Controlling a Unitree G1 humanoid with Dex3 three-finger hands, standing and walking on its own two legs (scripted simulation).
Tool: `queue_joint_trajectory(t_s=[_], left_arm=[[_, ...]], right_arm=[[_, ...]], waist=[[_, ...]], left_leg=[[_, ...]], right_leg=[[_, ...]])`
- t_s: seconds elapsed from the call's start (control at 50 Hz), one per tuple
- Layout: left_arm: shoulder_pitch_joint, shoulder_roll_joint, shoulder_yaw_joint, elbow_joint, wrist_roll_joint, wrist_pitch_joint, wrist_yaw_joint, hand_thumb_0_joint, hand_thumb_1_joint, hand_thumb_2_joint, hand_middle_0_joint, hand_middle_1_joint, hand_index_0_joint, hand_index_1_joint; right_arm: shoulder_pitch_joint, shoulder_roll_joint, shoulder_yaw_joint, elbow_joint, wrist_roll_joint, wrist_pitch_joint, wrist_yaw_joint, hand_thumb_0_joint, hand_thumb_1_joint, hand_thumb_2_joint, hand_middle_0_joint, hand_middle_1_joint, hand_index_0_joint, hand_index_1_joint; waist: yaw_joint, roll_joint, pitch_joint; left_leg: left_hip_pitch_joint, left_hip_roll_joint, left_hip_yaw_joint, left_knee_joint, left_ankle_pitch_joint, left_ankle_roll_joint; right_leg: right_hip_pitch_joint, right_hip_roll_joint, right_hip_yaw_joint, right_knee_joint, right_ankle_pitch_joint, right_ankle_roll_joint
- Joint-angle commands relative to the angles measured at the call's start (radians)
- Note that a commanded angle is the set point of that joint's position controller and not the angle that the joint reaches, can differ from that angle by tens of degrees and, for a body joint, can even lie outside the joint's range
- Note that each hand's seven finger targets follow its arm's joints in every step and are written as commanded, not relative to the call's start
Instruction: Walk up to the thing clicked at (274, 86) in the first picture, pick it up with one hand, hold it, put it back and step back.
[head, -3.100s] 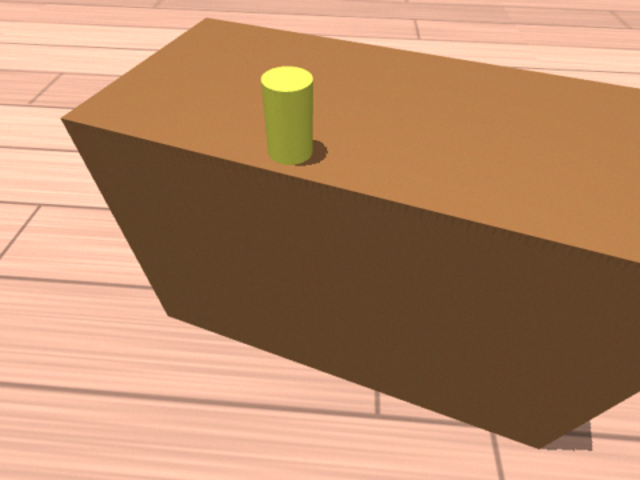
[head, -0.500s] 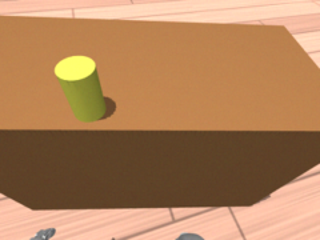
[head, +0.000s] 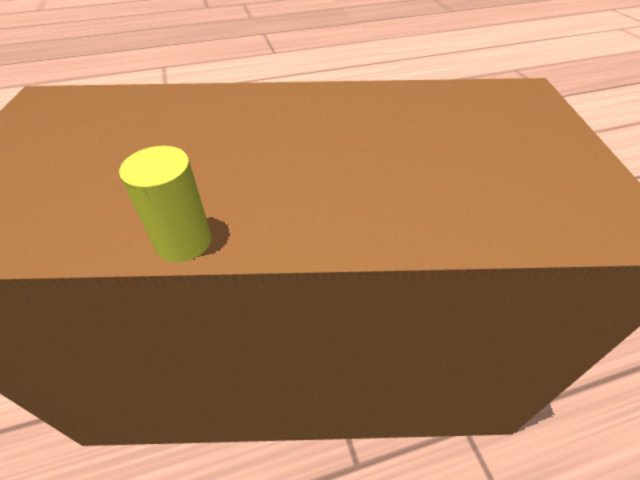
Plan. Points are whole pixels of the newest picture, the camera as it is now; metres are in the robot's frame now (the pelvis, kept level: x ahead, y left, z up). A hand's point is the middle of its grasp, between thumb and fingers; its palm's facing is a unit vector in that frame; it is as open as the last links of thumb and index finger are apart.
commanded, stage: walk up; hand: left
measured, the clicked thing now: (170, 206) +0.45 +0.22 +0.10
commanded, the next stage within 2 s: stand in 1.12 s
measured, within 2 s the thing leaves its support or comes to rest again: neither
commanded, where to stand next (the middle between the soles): +0.08 +0.00 m, yaw +2 degrees
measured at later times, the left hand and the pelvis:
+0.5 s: hand out of the picture +0.11 +0.26 -0.15, palm faces +0.02 -0.94 -0.33, open 7.3 cm; pelvis +0.02 +0.01 +0.01, yaw +1 degrees
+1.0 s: hand out of the picture +0.10 +0.26 -0.15, palm faces +0.03 -0.94 -0.33, open 7.3 cm; pelvis +0.03 +0.01 +0.01, yaw +2 degrees
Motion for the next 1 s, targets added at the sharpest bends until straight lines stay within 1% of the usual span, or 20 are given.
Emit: queue_joint_trajectory(t_s=[0.0, 0.04, 0.08, 0.1, 0.12, 0.16, 0.2, 0.28, 0.32, 0.38, 0.46, 0.52, 0.56, 0.58, 0.66, 0.74, 0.78, 0.82, 0.88, 0.98], left_arm=[[-0.103, 0.216, 0.047, -0.054, -0.008, -0.031, 0.016, 0.000, 0.900, 0.900, -0.200, -0.300, -0.200, -0.300], [-0.087, 0.212, 0.044, -0.037, -0.011, -0.029, 0.016, 0.000, 0.900, 0.900, -0.200, -0.300, -0.200, -0.300], [-0.084, 0.211, 0.042, -0.023, -0.012, -0.028, 0.017, 0.000, 0.900, 0.900, -0.200, -0.300, -0.200, -0.300], [-0.096, 0.215, 0.042, -0.020, -0.010, -0.027, 0.017, 0.000, 0.900, 0.900, -0.200, -0.300, -0.200, -0.300], [-0.096, 0.212, 0.040, -0.016, -0.012, -0.026, 0.017, 0.000, 0.900, 0.900, -0.200, -0.300, -0.200, -0.300], [-0.108, 0.208, 0.035, -0.007, -0.011, -0.022, 0.018, 0.000, 0.900, 0.900, -0.200, -0.300, -0.200, -0.300], [-0.099, 0.207, 0.033, 0.001, -0.011, -0.021, 0.018, 0.000, 0.900, 0.900, -0.200, -0.300, -0.200, -0.300], [-0.111, 0.210, 0.032, 0.011, -0.009, -0.022, 0.019, 0.000, 0.900, 0.900, -0.200, -0.300, -0.200, -0.300], [-0.106, 0.206, 0.033, 0.014, -0.008, -0.023, 0.020, 0.000, 0.900, 0.900, -0.200, -0.300, -0.200, -0.300], [-0.110, 0.208, 0.033, 0.023, -0.006, -0.025, 0.022, 0.000, 0.900, 0.900, -0.200, -0.300, -0.200, -0.300], [-0.112, 0.206, 0.032, 0.026, -0.005, -0.024, 0.024, 0.000, 0.900, 0.900, -0.200, -0.300, -0.200, -0.300], [-0.115, 0.206, 0.032, 0.023, -0.003, -0.026, 0.024, 0.000, 0.900, 0.900, -0.200, -0.300, -0.200, -0.300], [-0.103, 0.204, 0.032, 0.027, -0.003, -0.026, 0.025, 0.000, 0.900, 0.900, -0.200, -0.300, -0.200, -0.300], [-0.111, 0.208, 0.032, 0.027, -0.001, -0.026, 0.025, 0.000, 0.900, 0.900, -0.200, -0.300, -0.200, -0.300], [-0.105, 0.205, 0.033, 0.024, 0.000, -0.026, 0.026, 0.000, 0.900, 0.900, -0.200, -0.300, -0.200, -0.300], [-0.093, 0.205, 0.036, 0.023, -0.001, -0.026, 0.028, 0.000, 0.900, 0.900, -0.200, -0.300, -0.200, -0.300], [-0.099, 0.205, 0.035, 0.024, 0.001, -0.024, 0.028, 0.000, 0.900, 0.900, -0.200, -0.300, -0.200, -0.300], [-0.099, 0.205, 0.037, 0.021, 0.002, -0.024, 0.028, 0.000, 0.900, 0.900, -0.200, -0.300, -0.200, -0.300], [-0.094, 0.204, 0.037, 0.022, 0.002, -0.022, 0.028, 0.000, 0.900, 0.900, -0.200, -0.300, -0.200, -0.300], [-0.092, 0.204, 0.040, 0.020, 0.002, -0.020, 0.027, 0.000, 0.900, 0.900, -0.200, -0.300, -0.200, -0.300]], right_arm=[[-0.052, -0.221, -0.049, -0.039, 0.005, -0.032, -0.018, 0.000, -0.900, -0.900, 0.200, 0.300, 0.200, 0.300], [-0.068, -0.222, -0.046, -0.034, 0.007, -0.034, -0.020, 0.000, -0.900, -0.900, 0.200, 0.300, 0.200, 0.300], [-0.085, -0.212, -0.044, -0.031, 0.011, -0.033, -0.022, 0.000, -0.900, -0.900, 0.200, 0.300, 0.200, 0.300], [-0.080, -0.211, -0.044, -0.025, 0.010, -0.031, -0.024, 0.000, -0.900, -0.900, 0.200, 0.300, 0.200, 0.300], [-0.084, -0.208, -0.043, -0.024, 0.010, -0.031, -0.024, 0.000, -0.900, -0.900, 0.200, 0.300, 0.200, 0.300], [-0.091, -0.210, -0.046, -0.016, 0.009, -0.028, -0.025, 0.000, -0.900, -0.900, 0.200, 0.300, 0.200, 0.300], [-0.106, -0.211, -0.046, -0.017, 0.009, -0.025, -0.024, 0.000, -0.900, -0.900, 0.200, 0.300, 0.200, 0.300], [-0.100, -0.203, -0.050, -0.006, 0.010, -0.025, -0.026, 0.000, -0.900, -0.900, 0.200, 0.300, 0.200, 0.300], [-0.109, -0.206, -0.052, -0.007, 0.011, -0.024, -0.026, 0.000, -0.900, -0.900, 0.200, 0.300, 0.200, 0.300], [-0.121, -0.199, -0.053, -0.009, 0.014, -0.020, -0.026, 0.000, -0.900, -0.900, 0.200, 0.300, 0.200, 0.300], [-0.130, -0.196, -0.055, -0.005, 0.012, -0.016, -0.024, 0.000, -0.900, -0.900, 0.200, 0.300, 0.200, 0.300], [-0.131, -0.196, -0.054, -0.005, 0.012, -0.014, -0.023, 0.000, -0.900, -0.900, 0.200, 0.300, 0.200, 0.300], [-0.141, -0.193, -0.055, -0.010, 0.012, -0.013, -0.022, 0.000, -0.900, -0.900, 0.200, 0.300, 0.200, 0.300], [-0.139, -0.195, -0.056, -0.006, 0.012, -0.012, -0.023, 0.000, -0.900, -0.900, 0.200, 0.300, 0.200, 0.300], [-0.143, -0.196, -0.058, -0.006, 0.010, -0.011, -0.023, 0.000, -0.900, -0.900, 0.200, 0.300, 0.200, 0.300], [-0.146, -0.193, -0.059, -0.006, 0.011, -0.010, -0.023, 0.000, -0.900, -0.900, 0.200, 0.300, 0.200, 0.300], [-0.146, -0.194, -0.059, -0.003, 0.011, -0.010, -0.024, 0.000, -0.900, -0.900, 0.200, 0.300, 0.200, 0.300], [-0.136, -0.194, -0.060, 0.002, 0.011, -0.010, -0.025, 0.000, -0.900, -0.900, 0.200, 0.300, 0.200, 0.300], [-0.144, -0.192, -0.059, 0.000, 0.010, -0.011, -0.025, 0.000, -0.900, -0.900, 0.200, 0.300, 0.200, 0.300], [-0.136, -0.189, -0.057, 0.001, 0.010, -0.012, -0.026, 0.000, -0.900, -0.900, 0.200, 0.300, 0.200, 0.300]], waist=[[0.009, -0.017, -0.069], [0.021, 0.007, -0.087], [0.023, -0.002, -0.086], [0.015, -0.008, -0.087], [0.017, 0.000, -0.081], [0.012, 0.020, -0.070], [0.017, 0.027, -0.067], [0.007, 0.010, -0.091], [0.007, 0.016, -0.107], [0.006, -0.008, -0.099], [0.003, -0.009, -0.083], [0.003, -0.017, -0.093], [0.007, -0.011, -0.094], [0.003, -0.019, -0.097], [0.005, -0.014, -0.097], [0.007, -0.007, -0.103], [0.005, -0.009, -0.091], [0.004, -0.012, -0.103], [0.007, -0.005, -0.082], [0.009, -0.004, -0.079]], left_leg=[[-0.019, 0.078, -0.084, -0.139, 0.051, 0.063], [-0.022, 0.086, -0.090, -0.151, 0.099, 0.068], [-0.004, 0.084, -0.077, -0.141, 0.144, 0.064], [-0.006, 0.082, -0.074, -0.146, 0.145, 0.063], [0.001, 0.082, -0.072, -0.147, 0.152, 0.061], [-0.013, 0.084, -0.080, -0.168, 0.122, 0.060], [-0.006, 0.088, -0.085, -0.174, 0.117, 0.062], [0.024, 0.084, -0.072, -0.171, 0.173, 0.058], [0.038, 0.088, -0.069, -0.169, 0.210, 0.059], [0.055, 0.081, -0.060, -0.157, 0.242, 0.057], [0.054, 0.079, -0.063, -0.171, 0.210, 0.054], [0.056, 0.078, -0.062, -0.172, 0.211, 0.056], [0.072, 0.079, -0.065, -0.169, 0.230, 0.053], [0.064, 0.076, -0.064, -0.172, 0.224, 0.053], [0.069, 0.075, -0.062, -0.174, 0.235, 0.054], [0.081, 0.077, -0.061, -0.172, 0.246, 0.054], [0.070, 0.073, -0.065, -0.178, 0.227, 0.054], [0.064, 0.076, -0.065, -0.184, 0.226, 0.056], [0.059, 0.071, -0.063, -0.184, 0.224, 0.055], [0.054, 0.073, -0.067, -0.191, 0.227, 0.053]], right_leg=[[0.055, -0.086, 0.094, -0.131, -0.011, -0.060], [0.098, -0.081, 0.073, -0.109, 0.062, -0.054], [0.098, -0.084, 0.072, -0.127, 0.099, -0.052], [0.105, -0.086, 0.071, -0.131, 0.110, -0.051], [0.101, -0.087, 0.070, -0.133, 0.114, -0.050], [0.106, -0.085, 0.062, -0.139, 0.106, -0.046], [0.107, -0.084, 0.057, -0.149, 0.102, -0.042], [0.129, -0.093, 0.057, -0.155, 0.149, -0.039], [0.143, -0.096, 0.047, -0.158, 0.177, -0.036], [0.135, -0.100, 0.045, -0.168, 0.202, -0.032], [0.124, -0.099, 0.044, -0.181, 0.170, -0.029], [0.138, -0.103, 0.044, -0.188, 0.177, -0.028], [0.135, -0.101, 0.038, -0.188, 0.183, -0.025], [0.143, -0.102, 0.039, -0.188, 0.192, -0.027], [0.147, -0.101, 0.031, -0.188, 0.202, -0.022], [0.149, -0.101, 0.025, -0.187, 0.196, -0.025], [0.147, -0.100, 0.025, -0.188, 0.189, -0.025], [0.166, -0.103, 0.024, -0.184, 0.188, -0.026], [0.151, -0.101, 0.022, -0.188, 0.186, -0.024], [0.157, -0.100, 0.021, -0.184, 0.179, -0.024]])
